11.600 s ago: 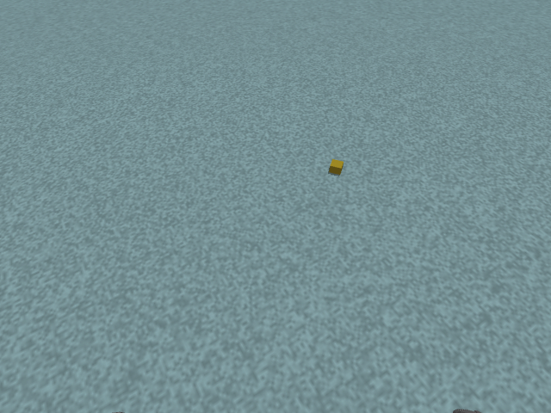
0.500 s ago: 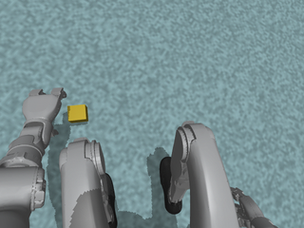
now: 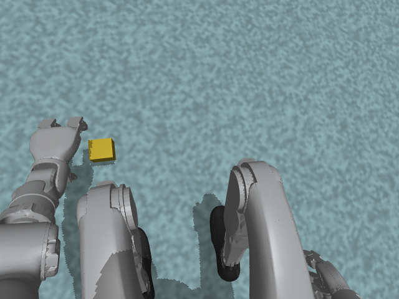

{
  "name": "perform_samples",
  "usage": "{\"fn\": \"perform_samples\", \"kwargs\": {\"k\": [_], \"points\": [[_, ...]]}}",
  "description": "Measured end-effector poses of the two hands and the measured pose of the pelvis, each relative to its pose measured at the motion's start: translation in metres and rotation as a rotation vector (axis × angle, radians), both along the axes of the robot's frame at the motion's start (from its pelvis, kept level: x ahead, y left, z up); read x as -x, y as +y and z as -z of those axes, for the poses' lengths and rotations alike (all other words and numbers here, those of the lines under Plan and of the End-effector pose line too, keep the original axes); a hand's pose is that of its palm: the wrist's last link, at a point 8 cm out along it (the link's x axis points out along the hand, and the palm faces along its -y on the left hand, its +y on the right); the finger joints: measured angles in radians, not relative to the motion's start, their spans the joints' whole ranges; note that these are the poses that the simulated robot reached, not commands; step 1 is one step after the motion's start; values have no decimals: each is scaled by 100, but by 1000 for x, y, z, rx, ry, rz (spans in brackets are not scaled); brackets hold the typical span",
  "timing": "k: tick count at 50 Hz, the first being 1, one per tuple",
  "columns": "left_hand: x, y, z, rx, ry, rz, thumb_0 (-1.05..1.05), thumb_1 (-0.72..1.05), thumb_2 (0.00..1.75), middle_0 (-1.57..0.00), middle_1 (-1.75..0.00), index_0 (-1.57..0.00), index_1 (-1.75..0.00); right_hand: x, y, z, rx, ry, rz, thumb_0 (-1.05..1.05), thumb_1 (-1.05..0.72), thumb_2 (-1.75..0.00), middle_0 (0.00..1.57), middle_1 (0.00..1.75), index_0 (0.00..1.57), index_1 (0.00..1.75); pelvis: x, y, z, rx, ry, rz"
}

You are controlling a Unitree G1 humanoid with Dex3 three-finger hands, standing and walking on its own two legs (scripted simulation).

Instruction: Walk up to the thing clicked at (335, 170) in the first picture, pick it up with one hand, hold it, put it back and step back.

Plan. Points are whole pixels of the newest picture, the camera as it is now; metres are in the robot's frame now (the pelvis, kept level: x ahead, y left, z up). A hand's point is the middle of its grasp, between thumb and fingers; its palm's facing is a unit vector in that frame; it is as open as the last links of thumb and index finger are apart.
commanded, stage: rise first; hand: left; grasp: from above
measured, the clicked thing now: (102, 150) +0.44 +0.20 -0.31
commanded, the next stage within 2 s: approach in 1.10 s
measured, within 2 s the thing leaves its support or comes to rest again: neither
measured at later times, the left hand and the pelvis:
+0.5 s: hand (68, 157) +0.40 +0.24 -0.18, palm faces -0.45 -0.04 -0.89, open 12.4 cm; pelvis +0.00 +0.00 +0.00, yaw +0 degrees
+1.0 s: hand (68, 155) +0.41 +0.24 -0.19, palm faces -0.43 -0.05 -0.90, open 12.8 cm; pelvis +0.00 +0.00 +0.00, yaw +0 degrees
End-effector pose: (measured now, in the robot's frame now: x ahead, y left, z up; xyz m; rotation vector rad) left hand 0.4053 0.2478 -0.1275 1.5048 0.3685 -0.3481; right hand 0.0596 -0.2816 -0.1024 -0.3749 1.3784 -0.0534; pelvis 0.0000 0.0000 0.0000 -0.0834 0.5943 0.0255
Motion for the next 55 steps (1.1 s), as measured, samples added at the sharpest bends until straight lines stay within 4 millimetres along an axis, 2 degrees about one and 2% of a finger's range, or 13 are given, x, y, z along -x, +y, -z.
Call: {"fn": "perform_samples", "kwargs": {"k": [12, 38, 55], "points": [[0, -2, -2, 7, 5, 9, 0, -24, 78, -35, -76, -34, -77, -5, -1, -6, 12, -25, -12, 1, -91, -90, 20, 30, 20, 30, 2, 2, -1, 7, -8, -1], [-2, -2, 3, 9, 17, -4, 0, -28, 81, -33, -78, -32, -80, 11, 0, -1, -11, 7, -7, 1, -91, -90, 20, 30, 20, 30, 2, 0, 3, 3, -11, -1], [-1, 0, -2, 1, 2, -17, 0, -32, 84, -31, -77, -29, -81, 2, -2, 0, -16, -17, -13, 1, -91, -90, 20, 30, 20, 30, 2, 0, 3, 2, -11, 0]]}}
